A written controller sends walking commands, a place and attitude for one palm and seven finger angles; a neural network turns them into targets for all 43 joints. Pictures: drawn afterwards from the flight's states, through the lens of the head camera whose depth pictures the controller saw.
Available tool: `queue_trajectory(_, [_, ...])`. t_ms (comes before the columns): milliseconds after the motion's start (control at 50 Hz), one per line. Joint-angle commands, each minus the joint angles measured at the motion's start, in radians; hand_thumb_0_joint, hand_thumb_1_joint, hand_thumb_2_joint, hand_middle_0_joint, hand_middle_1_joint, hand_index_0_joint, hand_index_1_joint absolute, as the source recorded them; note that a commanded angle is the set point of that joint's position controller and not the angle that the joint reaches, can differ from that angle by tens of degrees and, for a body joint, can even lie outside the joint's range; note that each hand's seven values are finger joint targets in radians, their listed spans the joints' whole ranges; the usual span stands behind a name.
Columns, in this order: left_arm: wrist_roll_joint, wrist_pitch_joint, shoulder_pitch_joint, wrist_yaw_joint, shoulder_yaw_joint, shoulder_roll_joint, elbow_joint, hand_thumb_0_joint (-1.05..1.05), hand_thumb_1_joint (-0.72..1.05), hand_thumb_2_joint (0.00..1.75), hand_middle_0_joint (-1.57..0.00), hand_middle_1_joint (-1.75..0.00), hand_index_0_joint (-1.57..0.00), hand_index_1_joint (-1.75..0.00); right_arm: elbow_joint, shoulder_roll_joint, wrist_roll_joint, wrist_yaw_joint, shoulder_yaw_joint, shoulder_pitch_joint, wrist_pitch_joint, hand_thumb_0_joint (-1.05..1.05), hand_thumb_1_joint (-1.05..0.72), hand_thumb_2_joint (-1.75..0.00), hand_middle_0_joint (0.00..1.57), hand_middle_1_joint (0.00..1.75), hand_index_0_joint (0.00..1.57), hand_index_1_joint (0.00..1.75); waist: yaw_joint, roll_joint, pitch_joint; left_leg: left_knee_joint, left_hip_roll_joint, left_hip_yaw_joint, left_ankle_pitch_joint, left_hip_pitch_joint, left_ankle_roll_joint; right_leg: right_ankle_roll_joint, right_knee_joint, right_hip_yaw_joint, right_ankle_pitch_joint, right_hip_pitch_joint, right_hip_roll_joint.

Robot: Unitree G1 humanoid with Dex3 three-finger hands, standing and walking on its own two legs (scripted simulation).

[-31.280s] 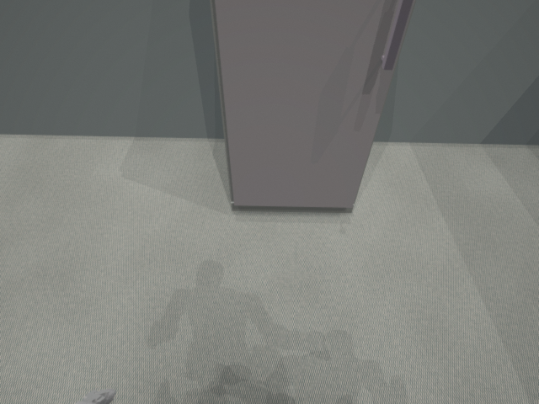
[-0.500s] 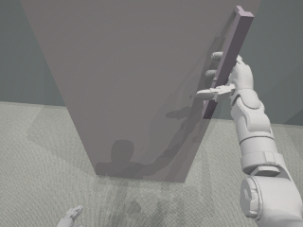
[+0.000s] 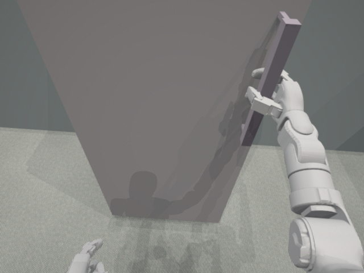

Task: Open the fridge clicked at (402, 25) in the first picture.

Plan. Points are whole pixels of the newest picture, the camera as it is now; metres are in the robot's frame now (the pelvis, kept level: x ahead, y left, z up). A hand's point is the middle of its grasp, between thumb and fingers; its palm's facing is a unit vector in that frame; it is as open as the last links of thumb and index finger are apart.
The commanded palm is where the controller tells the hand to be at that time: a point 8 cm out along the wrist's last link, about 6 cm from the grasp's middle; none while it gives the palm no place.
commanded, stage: grip the handle and tug to test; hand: right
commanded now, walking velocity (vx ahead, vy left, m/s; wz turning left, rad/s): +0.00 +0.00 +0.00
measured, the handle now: (261, 89) +0.48 -0.14 +0.19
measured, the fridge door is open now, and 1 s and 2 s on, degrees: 0 1 7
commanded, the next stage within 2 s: pull the door a little, standing still in 0.78 s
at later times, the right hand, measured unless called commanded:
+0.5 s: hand (256, 99) +0.43 -0.12 +0.19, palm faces +0.01 +1.00 +0.00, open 6.0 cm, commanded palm +0.39 -0.17 +0.19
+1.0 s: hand (256, 101) +0.43 -0.12 +0.19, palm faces -0.01 +1.00 +0.00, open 6.2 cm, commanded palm +0.39 -0.17 +0.19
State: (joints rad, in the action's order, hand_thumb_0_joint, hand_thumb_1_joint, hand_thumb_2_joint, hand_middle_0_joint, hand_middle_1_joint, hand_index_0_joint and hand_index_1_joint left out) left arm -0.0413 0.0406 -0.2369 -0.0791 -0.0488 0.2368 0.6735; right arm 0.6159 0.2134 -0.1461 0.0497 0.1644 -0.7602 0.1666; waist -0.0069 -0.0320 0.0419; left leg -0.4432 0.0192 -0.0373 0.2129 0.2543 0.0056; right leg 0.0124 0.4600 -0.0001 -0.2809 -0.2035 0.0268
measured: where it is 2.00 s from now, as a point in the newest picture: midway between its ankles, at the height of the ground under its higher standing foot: outside the picture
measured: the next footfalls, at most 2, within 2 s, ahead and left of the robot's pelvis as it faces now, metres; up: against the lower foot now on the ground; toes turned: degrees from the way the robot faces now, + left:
left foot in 1.96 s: +0.26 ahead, +0.04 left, +0.00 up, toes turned +2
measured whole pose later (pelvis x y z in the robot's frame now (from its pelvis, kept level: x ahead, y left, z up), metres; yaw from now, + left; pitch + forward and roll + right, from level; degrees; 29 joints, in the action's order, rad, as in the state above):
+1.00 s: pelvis +0.04 +0.00 +0.00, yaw +1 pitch +2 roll +1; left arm -0.04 -0.01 -0.20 -0.05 -0.04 0.24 0.62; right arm 0.13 0.16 -0.15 0.02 0.15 -0.47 0.34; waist 0.01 -0.04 0.07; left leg -0.40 0.01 -0.01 0.25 0.18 0.01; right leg 0.01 0.41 0.03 -0.32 -0.12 0.03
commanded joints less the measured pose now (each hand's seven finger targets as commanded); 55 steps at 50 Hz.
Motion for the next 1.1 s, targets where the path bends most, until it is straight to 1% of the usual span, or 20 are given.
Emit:
queue_trajectory(0, [-0.003,0.044,0.055,-0.005,0.043,0.115,-0.133,0.0,0.9,0.9,-0.2,-0.3,-0.2,-0.3,-0.249,0.143,-0.003,0.005,0.016,-0.521,-0.076,0.0,-0.9,-0.9,0.45,1.4,0.45,1.4,-0.016,0.042,0.305,0.019,-0.02,-0.008,-0.299,-0.153,-0.036,-0.044,-0.028,0.017,0.304,0.067,-0.027])
queue_trajectory(20, [-0.003,0.046,0.058,-0.005,0.045,0.113,-0.137,0.0,0.9,0.9,-0.2,-0.3,-0.2,-0.3,-0.259,0.146,-0.007,0.004,0.025,-0.506,-0.08,0.0,-0.9,-0.9,0.45,1.4,0.45,1.4,-0.012,0.045,0.326,0.014,-0.021,-0.006,-0.319,-0.162,-0.035,-0.045,-0.024,0.018,0.321,0.074,-0.026])
queue_trajectory(40, [-0.003,0.045,0.061,-0.004,0.042,0.11,-0.137,0.0,0.9,0.9,-0.2,-0.3,-0.2,-0.3,-0.26,0.134,-0.007,0.006,0.016,-0.503,-0.08,0.0,-0.9,-0.9,0.45,1.4,0.45,1.4,-0.01,0.028,0.324,0.012,-0.021,-0.007,-0.328,-0.162,-0.036,-0.043,-0.023,0.02,0.326,0.072,-0.029])
queue_trajectory(140, [-0.004,0.044,0.056,-0.004,0.043,0.113,-0.134,0.0,0.9,0.9,-0.2,-0.3,-0.2,-0.3,-0.241,0.121,-0.006,0.001,0.003,-0.516,-0.079,0.0,-0.9,-0.9,0.45,1.4,0.45,1.4,-0.018,0.061,0.297,0.016,-0.023,-0.009,-0.301,-0.144,-0.034,-0.045,-0.026,0.016,0.299,0.062,-0.028])
queue_trajectory(200, [-0.001,0.041,0.051,-0.007,0.043,0.119,-0.128,0.0,0.9,0.9,-0.2,-0.3,-0.2,-0.3,-0.226,0.163,0.002,-0.003,0.029,-0.521,-0.082,0.0,-0.9,-0.9,0.45,1.4,0.45,1.4,-0.014,0.067,0.301,0.017,-0.022,-0.008,-0.291,-0.155,-0.035,-0.045,-0.028,0.014,0.298,0.058,-0.027])
queue_trajectory(220, [-0.002,0.043,0.058,-0.006,0.042,0.113,-0.133,0.0,0.9,0.9,-0.2,-0.3,-0.2,-0.3,-0.243,0.136,0.0,0.001,0.008,-0.535,-0.084,0.0,-0.9,-0.9,0.45,1.4,0.45,1.4,-0.019,0.036,0.307,0.016,-0.02,-0.007,-0.296,-0.15,-0.034,-0.045,-0.028,0.017,0.298,0.065,-0.029])
queue_trajectory(280, [-0.002,0.045,0.052,-0.006,0.04,0.113,-0.127,0.0,0.9,0.9,-0.2,-0.3,-0.2,-0.3,-0.227,0.125,0.001,0.001,-0.002,-0.542,-0.085,0.0,-0.9,-0.9,0.45,1.4,0.45,1.4,-0.023,0.047,0.295,0.017,-0.023,-0.01,-0.285,-0.139,-0.036,-0.043,-0.03,0.013,0.288,0.059,-0.028])
queue_trajectory(300, [-0.001,0.046,0.048,-0.006,0.044,0.116,-0.128,0.0,0.9,0.9,-0.2,-0.3,-0.2,-0.3,-0.228,0.135,0.0,-0.002,0.009,-0.531,-0.088,0.0,-0.9,-0.9,0.45,1.4,0.45,1.4,-0.019,0.07,0.304,0.016,-0.023,-0.01,-0.292,-0.15,-0.036,-0.045,-0.027,0.011,0.303,0.066,-0.026])
queue_trajectory(380, [-0.002,0.056,0.056,0.0,0.045,0.109,-0.137,0.0,0.9,0.9,-0.2,-0.3,-0.2,-0.3,-0.278,0.107,-0.005,0.002,-0.002,-0.496,-0.098,0.0,-0.9,-0.9,0.45,1.4,0.45,1.4,-0.006,0.036,0.336,0.006,-0.025,-0.011,-0.326,-0.163,-0.039,-0.041,-0.024,0.016,0.335,0.085,-0.026])
queue_trajectory(400, [0.0,0.056,0.058,0.001,0.047,0.113,-0.14,0.0,0.9,0.9,-0.2,-0.3,-0.2,-0.3,-0.287,0.131,-0.003,0.001,0.02,-0.464,-0.102,0.0,-0.9,-0.9,0.45,1.4,0.45,1.4,0.007,0.027,0.35,0.003,-0.023,-0.011,-0.339,-0.181,-0.041,-0.04,-0.022,0.019,0.356,0.09,-0.025])
queue_trajectory(500, [-0.003,0.053,0.074,0.003,0.046,0.115,-0.156,0.0,0.9,0.9,-0.2,-0.3,-0.2,-0.3,-0.322,0.139,-0.016,0.012,0.04,-0.377,-0.092,0.0,-0.9,-0.9,0.45,1.4,0.45,1.4,0.019,0.089,0.325,0.011,-0.024,-0.013,-0.346,-0.211,-0.039,-0.043,-0.038,0.025,0.344,0.067,-0.021])
queue_trajectory(520, [-0.004,0.055,0.083,0.005,0.045,0.113,-0.165,0.0,0.9,0.9,-0.2,-0.3,-0.2,-0.3,-0.357,0.138,-0.021,0.014,0.043,-0.361,-0.091,0.0,-0.9,-0.9,0.45,1.4,0.45,1.4,0.025,0.067,0.328,0.009,-0.022,-0.009,-0.362,-0.22,-0.039,-0.043,-0.04,0.028,0.352,0.067,-0.02])
queue_trajectory(560, [-0.006,0.048,0.09,0.005,0.045,0.113,-0.167,0.0,0.9,0.9,-0.2,-0.3,-0.2,-0.3,-0.381,0.148,-0.021,0.016,0.055,-0.32,-0.078,0.0,-0.9,-0.9,0.45,1.4,0.45,1.4,0.031,0.07,0.324,0.007,-0.023,-0.012,-0.387,-0.232,-0.04,-0.041,-0.041,0.034,0.374,0.068,-0.019])
queue_trajectory(620, [-0.006,0.048,0.106,0.015,0.047,0.104,-0.188,0.0,0.9,0.9,-0.2,-0.3,-0.2,-0.3,-0.49,0.113,-0.019,0.013,0.033,-0.249,-0.07,0.0,-0.9,-0.9,0.45,1.4,0.45,1.4,0.042,0.02,0.348,-0.003,-0.021,-0.014,-0.433,-0.251,-0.044,-0.034,-0.037,0.035,0.445,0.098,-0.016])
queue_trajectory(720, [-0.006,0.031,0.122,0.026,0.053,0.106,-0.208,0.0,0.9,0.9,-0.2,-0.3,-0.2,-0.3,-0.62,0.105,-0.018,0.009,0.036,-0.105,-0.021,0.0,-0.9,-0.9,0.45,1.4,0.45,1.4,0.054,0.052,0.362,-0.012,-0.022,-0.019,-0.524,-0.288,-0.04,-0.032,-0.034,0.044,0.537,0.113,-0.01])
queue_trajectory(780, [-0.002,0.023,0.133,0.031,0.056,0.098,-0.223,0.0,0.9,0.9,-0.2,-0.3,-0.2,-0.3,-0.735,0.088,-0.013,0.006,0.021,-0.048,0.013,0.0,-0.9,-0.9,0.45,1.4,0.45,1.4,0.06,0.016,0.396,-0.023,-0.019,-0.018,-0.593,-0.305,-0.039,-0.028,-0.022,0.049,0.63,0.145,-0.009])
queue_trajectory(860, [0.001,0.003,0.146,0.036,0.053,0.097,-0.231,0.0,0.9,0.9,-0.2,-0.3,-0.2,-0.3,-0.805,0.087,-0.015,0.003,0.024,0.035,0.07,0.0,-0.9,-0.9,0.45,1.4,0.45,1.4,0.064,0.021,0.385,-0.026,-0.018,-0.02,-0.651,-0.31,-0.037,-0.028,-0.013,0.051,0.693,0.155,-0.007])
queue_trajectory(940, [0.003,-0.011,0.137,0.018,0.049,0.107,-0.192,0.0,0.9,0.9,-0.2,-0.3,-0.2,-0.3,-0.714,0.107,-0.01,-0.012,0.017,-0.187,0.119,0.0,-0.9,-0.9,0.45,1.4,0.45,1.4,0.016,0.049,0.321,-0.004,-0.026,-0.021,-0.6,-0.252,-0.035,-0.033,-0.017,0.043,0.609,0.153,-0.013])
queue_trajectory(1020, [0.009,-0.017,0.147,0.018,0.047,0.092,-0.203,0.0,0.9,0.9,-0.2,-0.3,-0.2,-0.3,-0.757,0.081,-0.005,-0.018,0.011,-0.094,0.136,0.0,-0.9,-0.9,0.45,1.4,0.45,1.4,0.041,-0.02,0.383,-0.027,-0.019,-0.024,-0.679,-0.283,-0.038,-0.029,0.008,0.045,0.742,0.19,-0.017])
queue_trajectory(1080, [0.011,-0.027,0.158,0.025,0.042,0.088,-0.213,0.0,0.9,0.9,-0.2,-0.3,-0.2,-0.3,-0.795,0.065,-0.014,-0.009,-0.002,-0.017,0.142,0.0,-0.9,-0.9,0.45,1.4,0.45,1.4,0.049,0.024,0.387,-0.033,-0.015,-0.03,-0.705,-0.304,-0.038,-0.026,0.004,0.039,0.74,0.178,-0.017])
